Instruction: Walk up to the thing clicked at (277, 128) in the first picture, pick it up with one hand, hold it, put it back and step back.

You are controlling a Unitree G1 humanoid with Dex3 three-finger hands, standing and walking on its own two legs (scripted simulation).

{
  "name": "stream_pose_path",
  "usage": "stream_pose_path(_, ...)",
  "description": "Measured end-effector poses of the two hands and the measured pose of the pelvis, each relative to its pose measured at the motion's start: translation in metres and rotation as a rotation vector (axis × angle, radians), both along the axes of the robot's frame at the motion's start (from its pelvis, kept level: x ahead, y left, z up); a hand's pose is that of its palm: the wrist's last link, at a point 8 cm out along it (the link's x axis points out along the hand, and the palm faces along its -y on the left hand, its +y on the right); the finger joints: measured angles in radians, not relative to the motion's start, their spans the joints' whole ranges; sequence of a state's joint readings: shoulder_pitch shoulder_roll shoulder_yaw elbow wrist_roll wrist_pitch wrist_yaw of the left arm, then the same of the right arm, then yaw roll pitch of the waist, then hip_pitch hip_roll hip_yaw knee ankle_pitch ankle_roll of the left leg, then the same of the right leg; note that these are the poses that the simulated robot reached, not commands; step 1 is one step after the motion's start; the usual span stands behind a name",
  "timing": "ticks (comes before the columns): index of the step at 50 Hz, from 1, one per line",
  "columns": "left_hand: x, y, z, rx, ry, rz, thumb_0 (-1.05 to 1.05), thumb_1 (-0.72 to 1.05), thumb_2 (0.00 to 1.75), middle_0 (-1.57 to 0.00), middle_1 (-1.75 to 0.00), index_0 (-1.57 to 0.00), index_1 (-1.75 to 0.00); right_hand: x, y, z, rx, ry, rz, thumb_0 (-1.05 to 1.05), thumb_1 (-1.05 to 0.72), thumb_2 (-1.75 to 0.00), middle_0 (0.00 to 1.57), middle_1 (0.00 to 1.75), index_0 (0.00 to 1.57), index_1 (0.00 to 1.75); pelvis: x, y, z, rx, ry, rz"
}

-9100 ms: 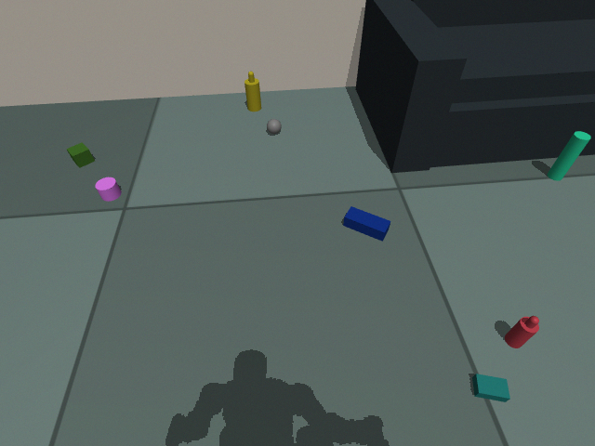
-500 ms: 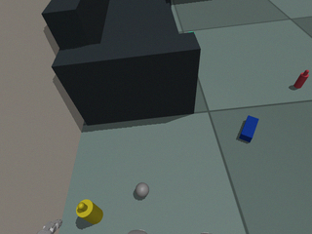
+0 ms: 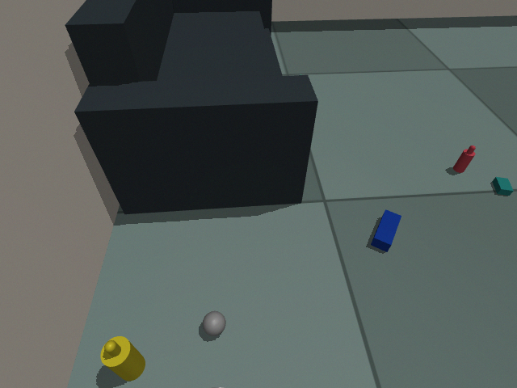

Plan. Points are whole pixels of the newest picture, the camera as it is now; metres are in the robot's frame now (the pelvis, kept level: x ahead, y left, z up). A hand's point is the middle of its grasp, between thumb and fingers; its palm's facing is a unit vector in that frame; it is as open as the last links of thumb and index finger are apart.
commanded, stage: walk up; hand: left
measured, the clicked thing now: (214, 323) +0.48 +0.20 -0.72
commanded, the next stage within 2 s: none
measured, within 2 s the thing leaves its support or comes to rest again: neither
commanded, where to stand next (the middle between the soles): +0.12 +0.00 m, yaw +1 degrees
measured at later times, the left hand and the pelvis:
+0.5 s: hand out of the picture +0.04 +0.29 -0.16, palm faces +0.01 -0.91 -0.41, open 7.3 cm; pelvis -0.03 +0.01 -0.02, yaw -1 degrees
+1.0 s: hand out of the picture +0.01 +0.31 -0.14, palm faces +0.02 -0.93 -0.36, open 7.4 cm; pelvis -0.01 +0.02 +0.01, yaw +4 degrees
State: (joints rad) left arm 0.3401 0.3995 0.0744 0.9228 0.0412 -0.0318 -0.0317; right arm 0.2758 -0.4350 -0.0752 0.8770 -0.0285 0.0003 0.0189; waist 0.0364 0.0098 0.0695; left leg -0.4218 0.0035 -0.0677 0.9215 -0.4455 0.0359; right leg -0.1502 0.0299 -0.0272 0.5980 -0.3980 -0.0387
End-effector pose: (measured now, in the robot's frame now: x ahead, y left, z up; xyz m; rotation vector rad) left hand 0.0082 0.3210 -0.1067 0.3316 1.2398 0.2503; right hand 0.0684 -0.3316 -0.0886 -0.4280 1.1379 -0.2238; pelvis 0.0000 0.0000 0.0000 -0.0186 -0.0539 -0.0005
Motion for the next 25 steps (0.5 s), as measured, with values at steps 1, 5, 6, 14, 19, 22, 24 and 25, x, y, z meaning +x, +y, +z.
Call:
stream_pose_path(1, -0.007, 0.000, 0.004, 0.003, 0.010, 0.012, 0.01, 0.91, 0.90, -0.21, -0.30, -0.21, -0.30, 0.003, 0.000, 0.001, 0.004, 0.003, 0.005, 0.01, -0.91, -0.90, 0.20, 0.30, 0.20, 0.30, 0.002, 0.001, 0.002, 0.000, -0.003, 0.003)
stream_pose_path(5, -0.024, 0.006, 0.013, 0.023, 0.062, 0.041, 0.01, 0.91, 0.90, -0.21, -0.30, -0.21, -0.30, 0.020, 0.006, 0.000, 0.020, 0.008, 0.031, 0.01, -0.91, -0.90, 0.20, 0.30, 0.20, 0.30, 0.012, 0.006, 0.006, 0.004, -0.011, 0.016)
stream_pose_path(6, -0.026, 0.008, 0.013, 0.028, 0.074, 0.046, 0.01, 0.91, 0.90, -0.21, -0.30, -0.21, -0.30, 0.025, 0.010, -0.001, 0.026, 0.008, 0.035, 0.01, -0.91, -0.90, 0.20, 0.30, 0.20, 0.30, 0.014, 0.007, 0.006, 0.005, -0.012, 0.019)
stream_pose_path(14, 0.015, 0.024, -0.012, 0.025, 0.045, 0.066, 0.01, 0.91, 0.90, -0.21, -0.30, -0.20, -0.30, 0.064, 0.058, -0.026, 0.073, -0.043, 0.071, 0.01, -0.91, -0.90, 0.20, 0.30, 0.20, 0.30, 0.012, 0.026, -0.011, 0.010, -0.033, 0.032)
stream_pose_path(19, 0.046, 0.020, -0.015, 0.008, -0.043, 0.012, 0.01, 0.91, 0.90, -0.21, -0.30, -0.20, -0.30, 0.071, 0.076, -0.023, 0.107, -0.108, 0.081, 0.00, -0.91, -0.90, 0.20, 0.30, 0.20, 0.30, -0.004, 0.023, -0.013, 0.012, -0.028, 0.009)
stream_pose_path(22, 0.044, 0.015, -0.014, 0.010, -0.058, -0.014, 0.01, 0.91, 0.90, -0.21, -0.30, -0.20, -0.30, 0.070, 0.072, -0.021, 0.115, -0.145, 0.083, 0.00, -0.90, -0.90, 0.21, 0.30, 0.20, 0.30, -0.015, 0.019, -0.015, 0.009, -0.019, -0.010)
stream_pose_path(24, 0.034, 0.012, -0.012, 0.021, -0.049, -0.019, 0.01, 0.91, 0.90, -0.21, -0.30, -0.20, -0.30, 0.065, 0.064, -0.021, 0.117, -0.165, 0.075, 0.00, -0.90, -0.90, 0.21, 0.30, 0.20, 0.30, -0.023, 0.014, -0.017, 0.008, -0.010, -0.019)
stream_pose_path(25, 0.026, 0.011, -0.012, 0.029, -0.040, -0.017, 0.01, 0.91, 0.90, -0.21, -0.30, -0.20, -0.30, 0.062, 0.058, -0.022, 0.116, -0.170, 0.069, 0.00, -0.90, -0.90, 0.21, 0.30, 0.20, 0.30, -0.027, 0.011, -0.018, 0.006, -0.007, -0.020)
